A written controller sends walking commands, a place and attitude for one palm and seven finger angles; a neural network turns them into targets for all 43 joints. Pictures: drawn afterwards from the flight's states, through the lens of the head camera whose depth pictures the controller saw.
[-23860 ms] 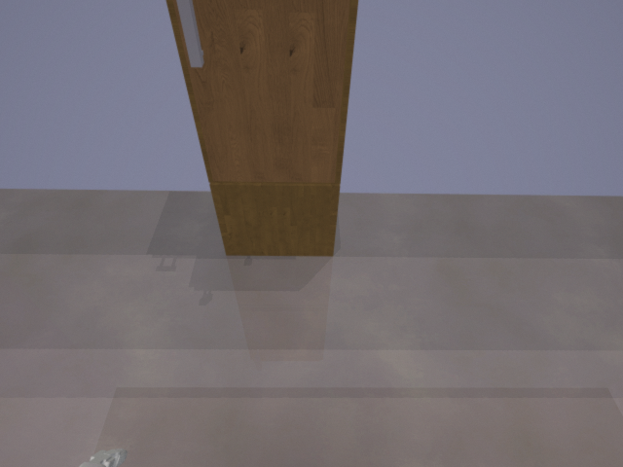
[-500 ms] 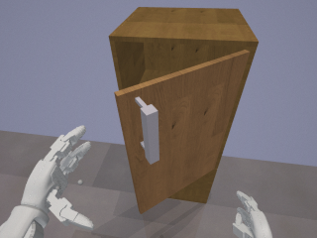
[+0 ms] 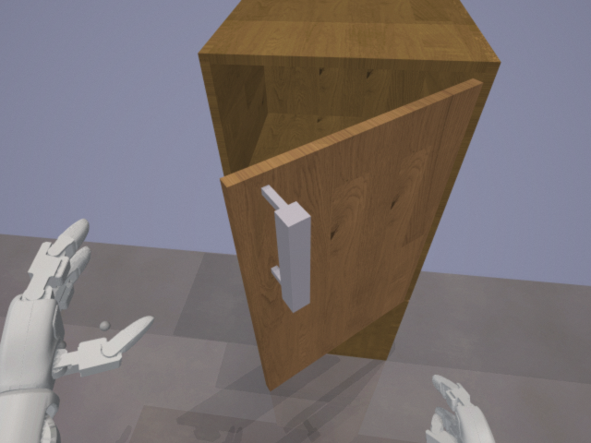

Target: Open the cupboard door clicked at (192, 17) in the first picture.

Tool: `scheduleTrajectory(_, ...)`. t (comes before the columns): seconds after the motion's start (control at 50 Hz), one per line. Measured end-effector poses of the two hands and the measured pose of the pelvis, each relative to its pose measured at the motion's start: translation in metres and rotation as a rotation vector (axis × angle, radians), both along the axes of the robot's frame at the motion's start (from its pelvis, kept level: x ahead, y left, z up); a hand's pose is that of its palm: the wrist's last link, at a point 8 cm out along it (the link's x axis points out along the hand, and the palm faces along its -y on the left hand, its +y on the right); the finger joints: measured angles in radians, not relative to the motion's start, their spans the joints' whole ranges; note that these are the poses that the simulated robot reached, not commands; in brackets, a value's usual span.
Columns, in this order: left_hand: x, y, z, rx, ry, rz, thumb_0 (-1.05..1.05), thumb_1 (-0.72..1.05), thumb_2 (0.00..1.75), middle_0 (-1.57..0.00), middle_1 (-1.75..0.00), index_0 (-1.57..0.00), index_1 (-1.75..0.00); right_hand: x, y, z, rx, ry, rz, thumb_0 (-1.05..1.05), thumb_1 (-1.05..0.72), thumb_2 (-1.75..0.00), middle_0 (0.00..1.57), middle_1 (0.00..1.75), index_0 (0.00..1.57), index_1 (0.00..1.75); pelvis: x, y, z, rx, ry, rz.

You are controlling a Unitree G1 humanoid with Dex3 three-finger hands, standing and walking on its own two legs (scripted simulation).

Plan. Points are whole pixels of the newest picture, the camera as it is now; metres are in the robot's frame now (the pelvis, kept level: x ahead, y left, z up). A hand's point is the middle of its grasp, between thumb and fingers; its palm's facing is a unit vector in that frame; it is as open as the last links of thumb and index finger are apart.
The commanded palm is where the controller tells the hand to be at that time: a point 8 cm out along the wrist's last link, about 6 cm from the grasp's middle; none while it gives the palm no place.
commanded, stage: draw the hand back to the body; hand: left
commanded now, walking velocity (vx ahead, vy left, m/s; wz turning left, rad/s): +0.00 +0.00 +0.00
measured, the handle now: (284, 250) +0.31 +0.05 +0.14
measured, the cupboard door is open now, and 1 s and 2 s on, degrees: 41 41 41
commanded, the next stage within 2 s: step back with the hand held close in 0.62 s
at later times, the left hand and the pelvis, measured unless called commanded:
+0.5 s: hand (105, 309) +0.21 +0.23 +0.14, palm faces +0.40 -0.82 -0.42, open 7.6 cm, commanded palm +0.16 +0.28 +0.17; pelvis +0.02 -0.02 +0.00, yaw +0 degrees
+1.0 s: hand (112, 320) +0.20 +0.22 +0.14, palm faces +0.31 -0.80 -0.51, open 7.4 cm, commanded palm +0.14 +0.27 +0.17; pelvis +0.00 -0.03 +0.00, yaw -1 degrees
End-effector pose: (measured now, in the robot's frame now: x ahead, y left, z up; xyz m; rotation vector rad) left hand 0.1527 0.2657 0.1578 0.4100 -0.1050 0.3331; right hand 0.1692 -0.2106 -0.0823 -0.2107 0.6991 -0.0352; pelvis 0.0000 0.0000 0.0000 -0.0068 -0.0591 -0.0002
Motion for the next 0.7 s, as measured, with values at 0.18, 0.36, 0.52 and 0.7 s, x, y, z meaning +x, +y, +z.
scheduleTrajectory(0.18, 0.012, 0.015, 0.001, 0.034, 0.012, 0.045, 0.01, 0.49, 0.73, -0.20, -0.30, -0.20, -0.30, 0.010, -0.015, 0.004, -0.019, 0.005, -0.033, 0.02, -0.91, -0.90, 0.21, 0.30, 0.20, 0.30, 0.011, -0.003, 0.001, 0.004, 0.010, -0.008)
scheduleTrajectory(0.36, 0.014, 0.020, 0.005, 0.050, 0.012, 0.106, 0.01, 0.77, 0.85, -0.21, -0.30, -0.21, -0.30, 0.023, -0.027, 0.004, -0.019, 0.005, -0.032, 0.01, -0.91, -0.90, 0.21, 0.30, 0.20, 0.30, 0.016, -0.011, 0.001, 0.007, 0.018, -0.004)
scheduleTrajectory(0.52, 0.016, 0.004, 0.003, 0.038, 0.030, 0.083, 0.02, 0.87, 0.89, -0.21, -0.30, -0.21, -0.30, 0.026, -0.033, 0.001, -0.006, 0.011, -0.031, 0.01, -0.91, -0.90, 0.21, 0.30, 0.20, 0.30, 0.019, -0.021, 0.001, 0.011, 0.022, -0.001)
scheduleTrajectory(0.7, 0.014, -0.003, 0.006, 0.054, 0.031, 0.097, 0.02, 0.89, 0.90, -0.21, -0.30, -0.21, -0.30, 0.026, -0.041, -0.002, 0.005, 0.020, -0.035, 0.01, -0.91, -0.90, 0.21, 0.30, 0.20, 0.30, 0.018, -0.031, 0.001, 0.013, 0.017, 0.000)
